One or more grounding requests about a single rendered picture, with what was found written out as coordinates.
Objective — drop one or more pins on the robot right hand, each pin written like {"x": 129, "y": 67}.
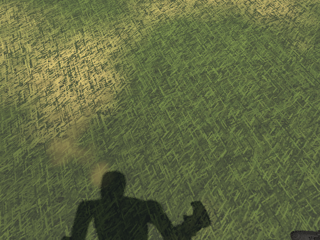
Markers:
{"x": 305, "y": 235}

